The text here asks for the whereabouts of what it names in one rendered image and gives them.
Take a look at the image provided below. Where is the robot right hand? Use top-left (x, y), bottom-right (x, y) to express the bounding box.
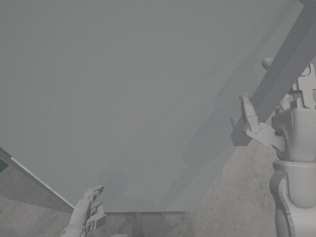
top-left (239, 57), bottom-right (316, 163)

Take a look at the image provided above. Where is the right robot forearm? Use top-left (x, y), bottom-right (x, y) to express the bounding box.
top-left (269, 160), bottom-right (316, 237)

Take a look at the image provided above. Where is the left robot forearm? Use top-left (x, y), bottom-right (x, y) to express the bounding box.
top-left (60, 223), bottom-right (87, 237)

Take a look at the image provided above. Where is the handle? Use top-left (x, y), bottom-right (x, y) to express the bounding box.
top-left (230, 0), bottom-right (316, 146)

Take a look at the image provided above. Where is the fridge door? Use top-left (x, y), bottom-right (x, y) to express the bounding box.
top-left (0, 0), bottom-right (304, 213)

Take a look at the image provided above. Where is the robot left hand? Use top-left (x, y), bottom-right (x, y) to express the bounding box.
top-left (69, 185), bottom-right (107, 233)

